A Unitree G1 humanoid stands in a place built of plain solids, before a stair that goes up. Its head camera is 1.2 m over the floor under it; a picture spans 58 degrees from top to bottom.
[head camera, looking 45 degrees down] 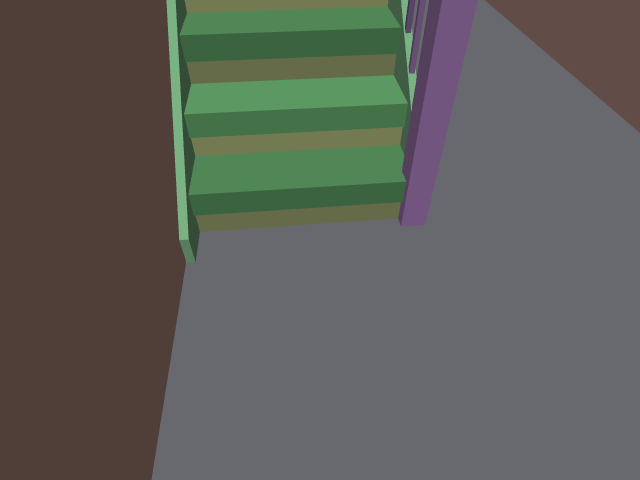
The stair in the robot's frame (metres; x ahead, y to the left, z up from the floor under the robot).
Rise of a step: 0.20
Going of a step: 0.23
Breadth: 0.84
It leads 6 degrees to the left of straight ahead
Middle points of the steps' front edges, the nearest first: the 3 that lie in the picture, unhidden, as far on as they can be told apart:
1.27 0.08 0.20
1.49 0.08 0.40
1.72 0.10 0.60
